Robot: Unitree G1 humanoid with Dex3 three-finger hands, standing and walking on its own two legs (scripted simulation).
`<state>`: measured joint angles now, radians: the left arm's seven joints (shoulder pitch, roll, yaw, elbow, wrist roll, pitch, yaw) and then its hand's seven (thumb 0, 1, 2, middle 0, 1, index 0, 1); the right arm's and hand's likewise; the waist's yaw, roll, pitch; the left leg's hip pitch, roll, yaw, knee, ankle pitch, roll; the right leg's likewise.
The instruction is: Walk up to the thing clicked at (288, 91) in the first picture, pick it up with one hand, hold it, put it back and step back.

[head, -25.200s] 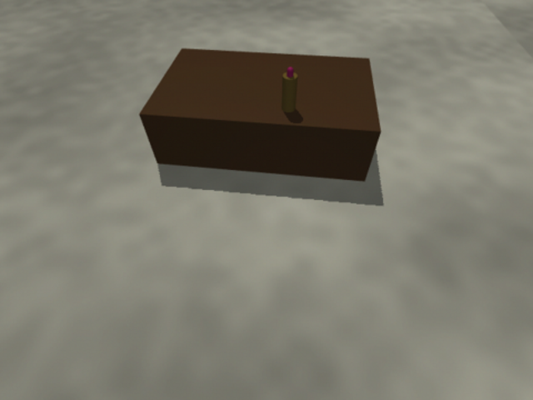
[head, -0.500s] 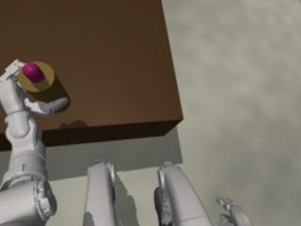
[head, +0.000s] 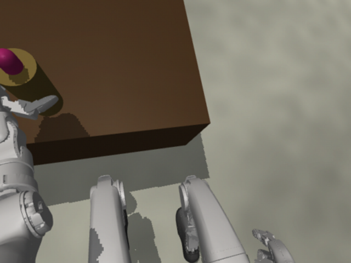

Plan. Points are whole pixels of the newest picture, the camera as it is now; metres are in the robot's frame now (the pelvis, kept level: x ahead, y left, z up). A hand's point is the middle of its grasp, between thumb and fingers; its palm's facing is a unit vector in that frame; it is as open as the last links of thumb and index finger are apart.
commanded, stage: lower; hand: left
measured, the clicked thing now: (29, 84) +0.47 +0.28 -0.02
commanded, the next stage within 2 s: loosen in 0.62 s
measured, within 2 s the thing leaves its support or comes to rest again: rests again in 0.88 s
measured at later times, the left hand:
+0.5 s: hand (36, 94) +0.48 +0.30 -0.10, palm faces +0.35 -0.93 -0.05, open 10.3 cm
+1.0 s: hand (31, 88) +0.49 +0.30 -0.09, palm faces +0.42 -0.91 +0.01, open 10.3 cm
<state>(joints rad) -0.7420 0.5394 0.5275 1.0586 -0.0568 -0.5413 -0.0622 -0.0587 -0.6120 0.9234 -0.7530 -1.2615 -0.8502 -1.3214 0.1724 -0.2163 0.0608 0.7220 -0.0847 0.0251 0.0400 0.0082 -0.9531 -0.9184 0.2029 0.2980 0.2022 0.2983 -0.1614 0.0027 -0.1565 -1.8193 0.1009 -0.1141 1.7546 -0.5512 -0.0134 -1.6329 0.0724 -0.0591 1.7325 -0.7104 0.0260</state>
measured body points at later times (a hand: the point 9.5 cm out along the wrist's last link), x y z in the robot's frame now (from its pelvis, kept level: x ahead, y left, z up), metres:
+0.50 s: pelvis -0.01 +0.00 -0.06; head +0.21 +0.07 +0.33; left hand +0.46 +0.35 -0.09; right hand +0.07 -0.27 -0.17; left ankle +0.09 +0.13 -0.49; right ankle +0.04 -0.14 -0.49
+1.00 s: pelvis -0.02 -0.01 -0.08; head +0.20 +0.06 +0.31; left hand +0.46 +0.35 -0.09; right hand +0.05 -0.27 -0.20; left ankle +0.09 +0.13 -0.49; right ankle +0.04 -0.14 -0.49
